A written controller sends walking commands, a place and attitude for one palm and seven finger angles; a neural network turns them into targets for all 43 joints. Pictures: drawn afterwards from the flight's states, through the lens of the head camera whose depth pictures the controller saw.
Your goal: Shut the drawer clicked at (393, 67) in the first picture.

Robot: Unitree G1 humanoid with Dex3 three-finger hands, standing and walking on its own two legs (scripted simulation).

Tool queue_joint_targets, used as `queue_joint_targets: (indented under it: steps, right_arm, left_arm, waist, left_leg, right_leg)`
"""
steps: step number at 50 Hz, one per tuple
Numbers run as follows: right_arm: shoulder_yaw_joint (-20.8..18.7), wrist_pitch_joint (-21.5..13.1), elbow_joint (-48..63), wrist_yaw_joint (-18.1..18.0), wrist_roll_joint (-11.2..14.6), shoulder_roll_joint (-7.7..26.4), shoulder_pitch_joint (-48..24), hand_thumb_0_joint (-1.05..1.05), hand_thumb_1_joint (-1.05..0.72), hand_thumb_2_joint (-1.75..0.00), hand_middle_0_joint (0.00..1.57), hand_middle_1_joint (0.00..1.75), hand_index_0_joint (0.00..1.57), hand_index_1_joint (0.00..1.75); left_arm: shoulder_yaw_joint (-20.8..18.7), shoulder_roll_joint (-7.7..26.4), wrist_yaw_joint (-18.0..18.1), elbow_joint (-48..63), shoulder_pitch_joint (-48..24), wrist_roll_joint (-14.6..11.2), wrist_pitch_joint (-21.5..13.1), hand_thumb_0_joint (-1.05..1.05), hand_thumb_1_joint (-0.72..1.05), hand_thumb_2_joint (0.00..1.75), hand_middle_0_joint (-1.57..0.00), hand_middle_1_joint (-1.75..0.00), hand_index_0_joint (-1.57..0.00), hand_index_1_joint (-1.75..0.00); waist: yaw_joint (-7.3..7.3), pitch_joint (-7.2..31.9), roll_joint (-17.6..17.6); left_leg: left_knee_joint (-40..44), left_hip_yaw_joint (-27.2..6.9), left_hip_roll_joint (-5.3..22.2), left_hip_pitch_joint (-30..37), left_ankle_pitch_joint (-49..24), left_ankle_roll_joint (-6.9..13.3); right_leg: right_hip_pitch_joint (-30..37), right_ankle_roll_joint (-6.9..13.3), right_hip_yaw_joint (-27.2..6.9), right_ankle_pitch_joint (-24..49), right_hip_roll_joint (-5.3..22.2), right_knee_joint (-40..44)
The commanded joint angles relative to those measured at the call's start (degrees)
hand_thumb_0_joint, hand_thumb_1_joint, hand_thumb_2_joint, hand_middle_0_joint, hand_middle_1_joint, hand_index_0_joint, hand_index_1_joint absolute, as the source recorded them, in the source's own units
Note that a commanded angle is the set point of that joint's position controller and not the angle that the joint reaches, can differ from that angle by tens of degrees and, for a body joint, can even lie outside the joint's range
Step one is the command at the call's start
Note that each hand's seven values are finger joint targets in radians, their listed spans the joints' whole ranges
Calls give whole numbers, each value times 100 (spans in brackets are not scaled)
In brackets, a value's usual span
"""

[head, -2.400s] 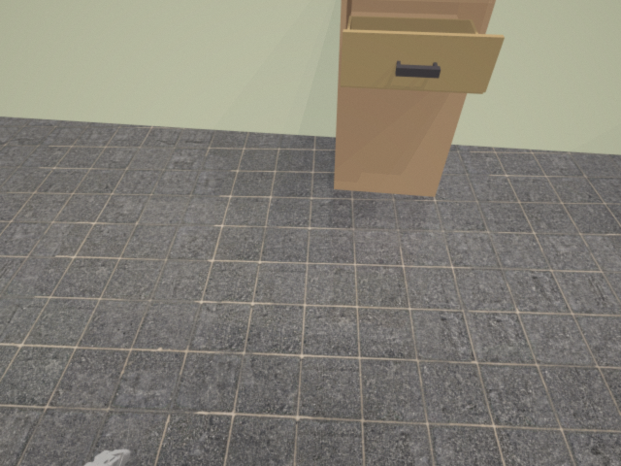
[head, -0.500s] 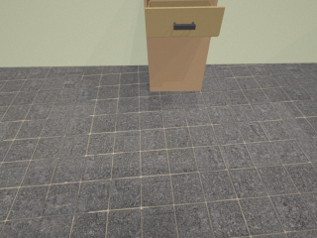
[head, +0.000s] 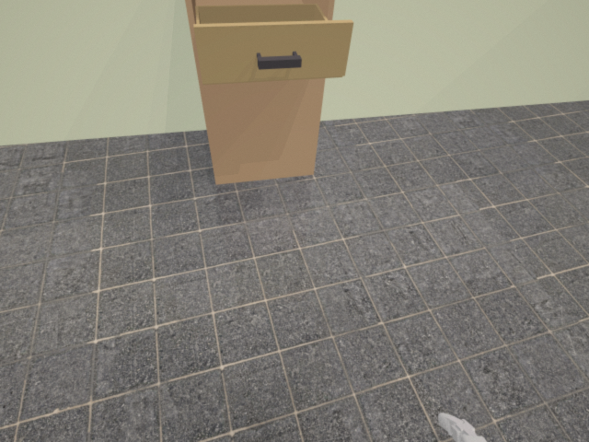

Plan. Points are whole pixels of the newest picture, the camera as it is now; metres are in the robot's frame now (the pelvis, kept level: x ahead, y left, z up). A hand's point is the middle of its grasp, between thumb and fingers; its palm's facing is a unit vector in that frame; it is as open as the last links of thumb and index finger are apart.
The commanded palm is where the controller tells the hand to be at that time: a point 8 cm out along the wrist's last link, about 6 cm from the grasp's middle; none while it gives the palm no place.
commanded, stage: walk to a spot facing it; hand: left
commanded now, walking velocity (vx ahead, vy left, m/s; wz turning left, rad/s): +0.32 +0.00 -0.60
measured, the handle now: (278, 58) +1.06 +0.19 -0.01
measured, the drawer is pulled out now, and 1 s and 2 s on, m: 0.27 0.27 0.27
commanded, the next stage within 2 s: turn to face it in 1.28 s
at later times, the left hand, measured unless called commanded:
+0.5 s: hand (289, 289) +0.41 +0.06 -0.16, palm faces -0.41 -0.89 -0.20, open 7.4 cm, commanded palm none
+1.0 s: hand (266, 306) +0.38 +0.10 -0.17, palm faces -0.27 -0.94 -0.18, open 7.3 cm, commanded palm none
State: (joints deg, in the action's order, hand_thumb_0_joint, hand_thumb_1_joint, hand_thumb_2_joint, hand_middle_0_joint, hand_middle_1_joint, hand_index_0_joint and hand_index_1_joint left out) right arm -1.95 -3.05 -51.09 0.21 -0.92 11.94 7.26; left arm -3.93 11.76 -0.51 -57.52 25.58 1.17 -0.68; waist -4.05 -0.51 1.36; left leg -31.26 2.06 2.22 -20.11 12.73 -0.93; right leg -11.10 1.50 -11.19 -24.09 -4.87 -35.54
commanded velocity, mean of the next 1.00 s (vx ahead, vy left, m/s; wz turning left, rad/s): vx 0.36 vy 0.00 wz -0.31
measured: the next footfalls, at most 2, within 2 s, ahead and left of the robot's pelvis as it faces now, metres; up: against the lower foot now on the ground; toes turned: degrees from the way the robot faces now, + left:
right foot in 0.48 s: +0.30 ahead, -0.17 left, +0.00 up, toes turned -26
left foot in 1.02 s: +0.52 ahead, -0.02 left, +0.00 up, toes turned -16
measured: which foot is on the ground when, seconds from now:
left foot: down 0.00-0.48, up 0.50-1.00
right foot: up 0.00-0.46, down 0.48-1.00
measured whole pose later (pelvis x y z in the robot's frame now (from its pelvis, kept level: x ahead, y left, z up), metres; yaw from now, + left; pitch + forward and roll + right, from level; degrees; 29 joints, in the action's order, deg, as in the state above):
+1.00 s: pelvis +0.36 -0.09 +0.01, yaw -23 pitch -1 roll -2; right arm -2.4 -1.5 -55.5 1.6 -1.5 10.7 6.8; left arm -2.5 11.1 0.2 -62.5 24.2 1.2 -2.9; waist -3.8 -0.3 0.6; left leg -36.2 5.7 5.4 -22.9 13.8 -1.4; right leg -4.0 2.9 3.9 -18.8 -3.3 -23.4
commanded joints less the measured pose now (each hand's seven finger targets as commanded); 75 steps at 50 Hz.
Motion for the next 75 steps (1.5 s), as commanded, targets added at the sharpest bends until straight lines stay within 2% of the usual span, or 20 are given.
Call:
queue_joint_targets:
  steps: [1,6,17,20,22,23,24,25,31,45,49,50,52,55,58,68,70,73,74,75]
  right_arm:
    - [-358,-89,-49,-153,-60,1264,1638,0,-90,-90,20,30,20,30]
    - [-120,-265,-157,-198,-22,513,1195,0,-90,-90,20,30,20,30]
    - [-121,-223,-767,-182,-84,582,2194,0,-90,-90,20,30,20,30]
    - [-164,-183,-860,-169,-83,743,2238,0,-90,-90,20,30,20,30]
    - [-180,-154,-811,-159,-40,952,2030,0,-90,-90,20,30,20,30]
    - [-156,-143,-744,-103,16,897,1973,0,-90,-90,20,30,20,30]
    - [-88,-138,-613,-73,112,446,2270,0,-90,-90,20,30,20,30]
    - [-84,-144,-346,-138,125,417,1689,0,-90,-90,20,30,20,30]
    - [-120,143,-747,-90,-88,165,1991,0,-90,-90,20,30,20,30]
    - [-147,51,-19,147,-55,153,-293,0,-90,-90,20,30,20,30]
    - [-142,-40,-182,80,-53,250,126,0,-90,-90,20,30,20,30]
    - [-193,-92,-424,11,-62,444,826,0,-90,-90,20,30,20,30]
    - [-380,-84,-732,-74,-107,1399,2240,0,-90,-90,20,30,20,30]
    - [-187,-98,-528,-135,-36,621,1324,0,-90,-90,20,30,20,30]
    - [-111,-188,-498,-183,-20,332,992,0,-90,-90,20,30,20,30]
    - [-225,-101,-701,-213,-49,458,1566,0,-90,-90,20,30,20,30]
    - [-228,-49,-802,-206,-83,463,1757,0,-90,-90,20,30,20,30]
    - [-201,-4,-909,-196,-48,538,1658,0,-90,-90,20,30,20,30]
    - [-155,-4,-948,-160,-1,431,1694,0,-90,-90,20,30,20,30]
    - [-84,2,-932,-112,75,60,1932,0,-90,-90,20,30,20,30]
  left_arm:
    - [-184,589,-88,723,-917,39,-185,0,90,90,-20,-30,-20,-30]
    - [-169,320,-276,610,-909,105,67,0,90,90,-20,-30,-20,-30]
    - [46,86,-329,1097,-2888,73,107,0,90,90,-20,-30,-20,-30]
    - [29,242,-283,1010,-2664,73,48,0,90,90,-20,-30,-20,-30]
    - [-50,479,-225,670,-1533,87,-42,0,90,90,-20,-30,-20,-30]
    - [-162,879,-177,388,-655,102,-121,0,90,90,-20,-30,-20,-30]
    - [-308,1552,-89,246,-41,65,-182,0,90,90,-20,-30,-20,-30]
    - [-344,1861,-20,201,171,-89,-130,0,90,90,-20,-30,-20,-30]
    - [-82,799,98,380,-1401,-3,-294,0,90,90,-20,-30,-20,-30]
    - [4,686,94,-161,-158,19,-369,0,90,90,-20,-30,-20,-30]
    - [-6,704,103,-271,-188,-19,-334,0,90,90,-20,-30,-20,-30]
    - [-5,593,93,-276,-240,-35,-334,0,90,90,-20,-30,-20,-30]
    - [66,252,16,-44,-244,-54,-382,0,90,90,-20,-30,-20,-30]
    - [-25,329,-44,-92,-823,22,-237,0,90,90,-20,-30,-20,-30]
    - [-68,-48,-83,-205,-287,70,3,0,90,90,-20,-30,-20,-30]
    - [-114,-122,-173,449,-1652,35,164,0,90,90,-20,-30,-20,-30]
    - [-60,-138,-123,483,-1838,39,104,0,90,90,-20,-30,-20,-30]
    - [-1,13,-14,209,-966,82,-39,0,90,90,-20,-30,-20,-30]
    - [-32,292,41,6,-446,94,-138,0,90,90,-20,-30,-20,-30]
    - [-105,809,138,-162,-7,103,-236,0,90,90,-20,-30,-20,-30]
  waist:
    - [899,87,-997]
    - [335,-419,-888]
    - [785,-854,-795]
    - [618,-488,-920]
    - [54,233,-834]
    - [-359,813,-464]
    - [-414,1667,749]
    - [-482,1651,620]
    - [671,291,38]
    - [115,-485,331]
    - [410,-337,187]
    - [717,19,-371]
    - [1063,746,-1913]
    - [729,-422,-404]
    - [292,-418,-787]
    - [530,-647,-993]
    - [654,-626,-980]
    - [215,65,-902]
    - [-34,499,-471]
    - [-163,1137,655]
  left_leg:
    - [2061,-2958,2649,2093,2304,1036]
    - [2017,-419,1666,1189,-252,559]
    - [1778,969,1669,1977,-2470,649]
    - [992,1224,1788,2356,-4383,580]
    - [-541,1453,1645,2089,-5100,372]
    - [-1897,1504,1483,988,-3942,141]
    - [-3847,1368,636,-996,1096,-152]
    - [-5089,558,340,-1739,2247,-112]
    - [-3923,26,935,-929,520,-169]
    - [-1012,217,530,-1153,123,-79]
    - [180,551,181,480,47,32]
    - [572,359,285,1793,-78,153]
    - [1497,-2377,2697,3533,-157,1090]
    - [2020,-1508,2322,1643,492,914]
    - [2046,-39,1796,1118,-372,619]
    - [1435,1301,1720,1704,-2911,697]
    - [1127,1236,1760,1680,-3316,709]
    - [9,1193,1588,1624,-3866,528]
    - [-788,1197,1323,1239,-3246,303]
    - [-2049,1211,764,47,-935,53]
  right_leg:
    - [-3148,-42,788,-555,486,-3513]
    - [-2831,-232,1026,1021,1016,-3528]
    - [-2638,-106,1817,1592,904,-792]
    - [-1850,190,2037,1127,583,-328]
    - [-180,383,2222,1184,269,182]
    - [1596,526,1866,1625,575,446]
    - [3378,1184,-729,2182,2442,733]
    - [3171,1597,-1985,3431,3177,1287]
    - [-224,946,344,2333,1937,2032]
    - [398,977,-121,1254,1921,2408]
    - [82,738,206,2169,1666,1607]
    - [-497,565,475,2619,1341,552]
    - [-2523,87,1436,-715,370,-2562]
    - [-2762,42,1023,185,1047,-3584]
    - [-2420,-129,1117,910,1112,-3466]
    - [-2615,-304,1780,1444,1097,-1309]
    - [-2114,-185,1889,1317,924,-739]
    - [-456,-17,2027,1768,606,219]
    - [604,-21,1912,2735,802,712]
    - [1971,330,659,4956,2094,580]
